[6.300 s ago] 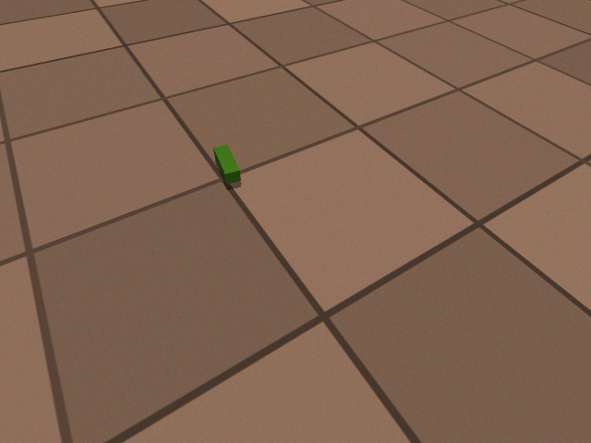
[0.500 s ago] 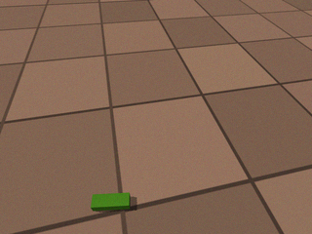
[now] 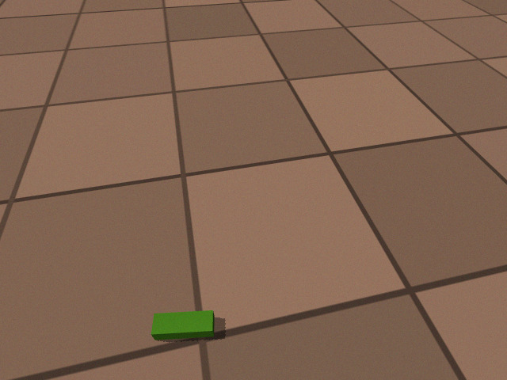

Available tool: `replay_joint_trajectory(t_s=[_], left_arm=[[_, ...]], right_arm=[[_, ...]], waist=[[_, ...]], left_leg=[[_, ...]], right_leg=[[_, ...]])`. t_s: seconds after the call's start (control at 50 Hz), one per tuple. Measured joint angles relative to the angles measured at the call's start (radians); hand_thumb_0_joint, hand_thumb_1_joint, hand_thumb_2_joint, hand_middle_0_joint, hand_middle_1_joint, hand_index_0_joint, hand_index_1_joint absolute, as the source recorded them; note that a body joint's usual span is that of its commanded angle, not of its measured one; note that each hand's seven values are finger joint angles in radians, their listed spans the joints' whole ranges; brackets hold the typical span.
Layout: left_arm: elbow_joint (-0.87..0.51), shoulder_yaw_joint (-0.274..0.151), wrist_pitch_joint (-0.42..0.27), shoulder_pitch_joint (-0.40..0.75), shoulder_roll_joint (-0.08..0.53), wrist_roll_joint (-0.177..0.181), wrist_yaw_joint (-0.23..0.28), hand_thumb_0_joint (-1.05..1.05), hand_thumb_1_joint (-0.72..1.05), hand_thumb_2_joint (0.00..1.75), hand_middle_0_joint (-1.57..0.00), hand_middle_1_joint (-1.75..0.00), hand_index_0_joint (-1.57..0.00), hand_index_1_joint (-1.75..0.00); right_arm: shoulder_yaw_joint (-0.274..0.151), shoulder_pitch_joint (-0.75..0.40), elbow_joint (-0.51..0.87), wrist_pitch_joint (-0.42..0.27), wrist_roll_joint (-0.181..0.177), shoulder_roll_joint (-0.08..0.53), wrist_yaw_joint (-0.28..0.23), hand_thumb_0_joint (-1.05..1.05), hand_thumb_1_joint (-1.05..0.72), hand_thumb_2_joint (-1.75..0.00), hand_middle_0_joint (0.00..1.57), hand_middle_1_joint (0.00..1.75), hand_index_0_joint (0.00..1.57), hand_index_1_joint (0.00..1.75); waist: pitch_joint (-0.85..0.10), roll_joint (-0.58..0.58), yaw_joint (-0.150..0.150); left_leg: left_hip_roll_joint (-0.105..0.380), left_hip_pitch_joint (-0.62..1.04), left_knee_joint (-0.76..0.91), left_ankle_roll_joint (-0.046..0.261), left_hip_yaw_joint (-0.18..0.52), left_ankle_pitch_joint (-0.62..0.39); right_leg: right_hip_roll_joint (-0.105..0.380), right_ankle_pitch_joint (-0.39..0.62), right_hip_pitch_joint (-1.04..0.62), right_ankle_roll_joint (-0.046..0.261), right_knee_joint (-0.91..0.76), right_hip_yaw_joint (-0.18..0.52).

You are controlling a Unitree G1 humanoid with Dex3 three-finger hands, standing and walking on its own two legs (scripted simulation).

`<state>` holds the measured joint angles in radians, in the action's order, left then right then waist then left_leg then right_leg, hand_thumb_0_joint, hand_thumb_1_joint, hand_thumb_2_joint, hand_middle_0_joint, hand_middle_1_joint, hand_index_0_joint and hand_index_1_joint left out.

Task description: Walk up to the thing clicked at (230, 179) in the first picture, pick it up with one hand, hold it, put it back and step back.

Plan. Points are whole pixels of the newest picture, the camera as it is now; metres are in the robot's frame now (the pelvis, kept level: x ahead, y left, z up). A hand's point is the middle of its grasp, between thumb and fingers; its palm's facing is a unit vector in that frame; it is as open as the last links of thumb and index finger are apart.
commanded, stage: stand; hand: left
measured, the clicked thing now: (184, 325) +0.44 +0.25 -0.75
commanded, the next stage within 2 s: none
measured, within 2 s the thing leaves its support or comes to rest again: neither
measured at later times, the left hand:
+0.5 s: hand out of the picture +0.06 +0.24 -0.16, palm faces -0.03 -0.94 -0.34, open 7.4 cm
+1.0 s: hand out of the picture +0.08 +0.24 -0.16, palm faces -0.03 -0.94 -0.34, open 7.4 cm
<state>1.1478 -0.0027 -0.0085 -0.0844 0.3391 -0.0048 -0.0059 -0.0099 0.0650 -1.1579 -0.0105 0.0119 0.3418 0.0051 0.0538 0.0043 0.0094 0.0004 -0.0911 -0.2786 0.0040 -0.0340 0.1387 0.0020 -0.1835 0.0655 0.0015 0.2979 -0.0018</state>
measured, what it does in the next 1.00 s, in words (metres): stands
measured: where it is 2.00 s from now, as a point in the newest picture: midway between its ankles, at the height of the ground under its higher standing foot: outside the picture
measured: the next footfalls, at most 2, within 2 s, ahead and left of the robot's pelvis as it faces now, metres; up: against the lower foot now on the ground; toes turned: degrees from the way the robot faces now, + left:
none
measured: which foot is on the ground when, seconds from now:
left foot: down 0.00-1.00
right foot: down 0.00-1.00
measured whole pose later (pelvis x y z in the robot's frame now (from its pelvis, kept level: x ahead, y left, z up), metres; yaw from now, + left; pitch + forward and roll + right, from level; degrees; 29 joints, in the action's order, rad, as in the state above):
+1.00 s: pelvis +0.00 -0.01 +0.00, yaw +0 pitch -2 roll +0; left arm 1.13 0.01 -0.01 -0.11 0.35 -0.01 -0.01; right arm 0.00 0.10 -1.15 -0.01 0.01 0.35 0.00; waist 0.05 0.00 0.01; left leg 0.01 -0.11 -0.29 -0.01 -0.03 0.15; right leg -0.01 -0.19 0.08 0.01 0.30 -0.01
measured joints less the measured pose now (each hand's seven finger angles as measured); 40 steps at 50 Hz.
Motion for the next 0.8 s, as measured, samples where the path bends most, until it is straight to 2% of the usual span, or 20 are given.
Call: replay_joint_trajectory(t_s=[0.4, 0.8], left_arm=[[-0.003, 0.004, 0.002, -0.036, 0.004, -0.002, -0.005, 0.01, 0.90, 0.90, -0.20, -0.30, -0.21, -0.30], [-0.017, 0.010, -0.002, -0.033, 0.009, -0.001, -0.004, 0.01, 0.90, 0.90, -0.20, -0.30, -0.21, -0.30]], right_arm=[[0.003, 0.047, -0.008, 0.002, 0.002, 0.004, 0.002, 0.01, -0.90, -0.90, 0.21, 0.29, 0.20, 0.30], [0.010, 0.046, 0.005, -0.001, 0.002, 0.007, 0.000, 0.01, -0.90, -0.90, 0.21, 0.29, 0.20, 0.30]], waist=[[-0.006, -0.002, 0.002], [-0.009, -0.003, 0.000]], left_leg=[[0.012, -0.021, -0.014, -0.009, 0.009, -0.007], [0.013, -0.023, -0.017, -0.011, 0.009, 0.004]], right_leg=[[-0.012, 0.009, 0.015, 0.011, 0.005, -0.009], [-0.013, 0.000, 0.016, 0.012, 0.006, -0.008]])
